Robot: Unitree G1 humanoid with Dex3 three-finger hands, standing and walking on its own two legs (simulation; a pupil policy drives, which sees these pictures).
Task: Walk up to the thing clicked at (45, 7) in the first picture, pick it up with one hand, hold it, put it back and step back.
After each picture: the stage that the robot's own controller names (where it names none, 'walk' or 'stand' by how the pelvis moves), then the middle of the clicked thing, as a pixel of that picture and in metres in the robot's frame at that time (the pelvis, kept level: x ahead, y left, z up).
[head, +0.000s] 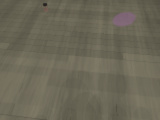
stand; (45, 7) +2.21 +0.54 -0.72
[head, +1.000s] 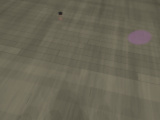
walk; (60, 16) +2.12 +0.23 -0.70
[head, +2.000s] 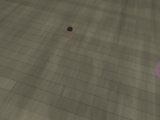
walk; (69, 32) +1.49 +0.12 -0.71
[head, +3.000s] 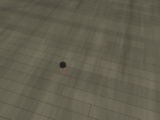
walk; (63, 67) +0.95 +0.16 -0.72
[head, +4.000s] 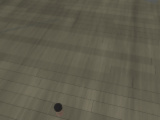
walk; (58, 109) +0.55 +0.20 -0.71
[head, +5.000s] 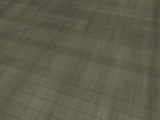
stand; out of the picture +0.36 +0.17 -0.70
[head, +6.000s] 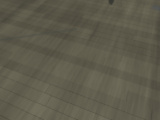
stand; out of the picture +0.34 +0.15 -0.72
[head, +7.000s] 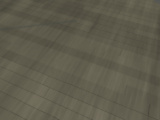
stand; out of the picture +0.36 +0.16 -0.71
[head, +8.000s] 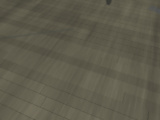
walk; out of the picture +0.32 +0.17 -0.71
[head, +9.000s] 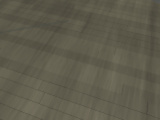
stand; out of the picture +0.30 +0.17 -0.70
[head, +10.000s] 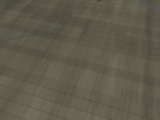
stand; out of the picture +0.30 +0.17 -0.72
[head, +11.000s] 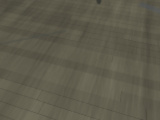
stand; out of the picture +0.29 +0.18 -0.72
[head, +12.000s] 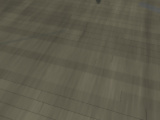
stand; out of the picture +0.28 +0.18 -0.72
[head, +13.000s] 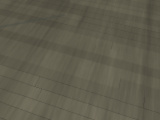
go down; out of the picture +0.30 +0.17 -0.70
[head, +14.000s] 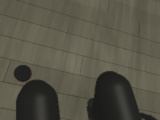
go down; (24, 75) +0.38 +0.19 -0.29
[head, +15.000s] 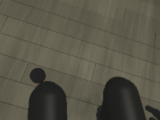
close in; (39, 77) +0.39 +0.17 -0.30
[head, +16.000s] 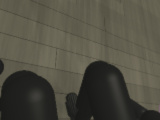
close in; out of the picture +0.38 +0.19 -0.23
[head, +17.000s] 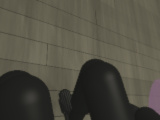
close; out of the picture +0.37 +0.21 -0.23
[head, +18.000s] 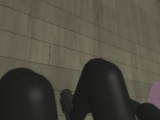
lift; out of the picture +0.35 +0.21 -0.22
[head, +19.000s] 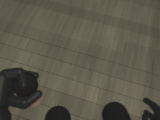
lift; (28, 90) +0.31 +0.18 -0.01
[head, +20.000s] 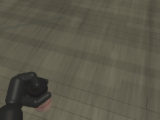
hold; (39, 95) +0.30 +0.16 +0.00
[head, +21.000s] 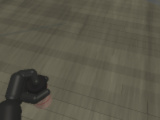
hold; (39, 92) +0.32 +0.16 +0.01
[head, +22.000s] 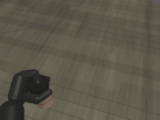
crouch; (41, 92) +0.32 +0.16 +0.00
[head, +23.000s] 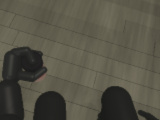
crouch; (34, 67) +0.39 +0.16 -0.09
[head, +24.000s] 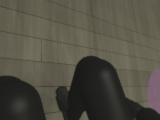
lower; out of the picture +0.42 +0.23 -0.23
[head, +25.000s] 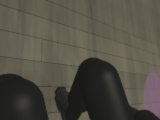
lower; out of the picture +0.40 +0.23 -0.23
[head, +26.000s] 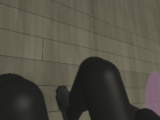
lower; out of the picture +0.41 +0.23 -0.23
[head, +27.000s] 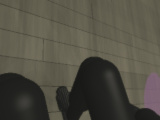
lower; out of the picture +0.40 +0.22 -0.23
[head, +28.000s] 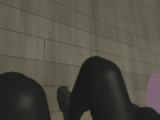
loosen; out of the picture +0.39 +0.22 -0.23
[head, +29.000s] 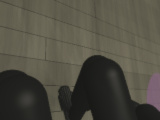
withdraw; out of the picture +0.38 +0.21 -0.22
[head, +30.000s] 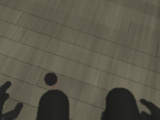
walk; (51, 80) +0.40 +0.15 -0.40
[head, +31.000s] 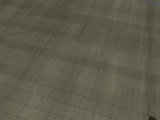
stand; out of the picture +0.31 +0.16 -0.66
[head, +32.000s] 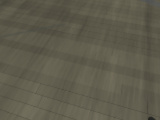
stand; out of the picture +0.33 +0.16 -0.66
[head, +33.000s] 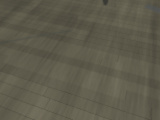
stand; out of the picture +0.34 +0.15 -0.71
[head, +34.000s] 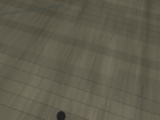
walk; (61, 117) +0.36 +0.12 -0.70
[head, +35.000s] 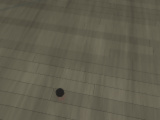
walk; (60, 94) +0.54 +0.17 -0.69
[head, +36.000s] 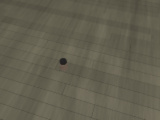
walk; (63, 64) +0.86 +0.18 -0.69
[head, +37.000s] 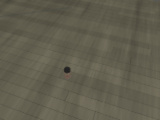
stand; (67, 72) +0.94 +0.15 -0.72
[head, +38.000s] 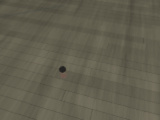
stand; (63, 72) +0.93 +0.19 -0.73
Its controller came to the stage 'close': yes
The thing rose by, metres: 0.72
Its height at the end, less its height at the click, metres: +0.00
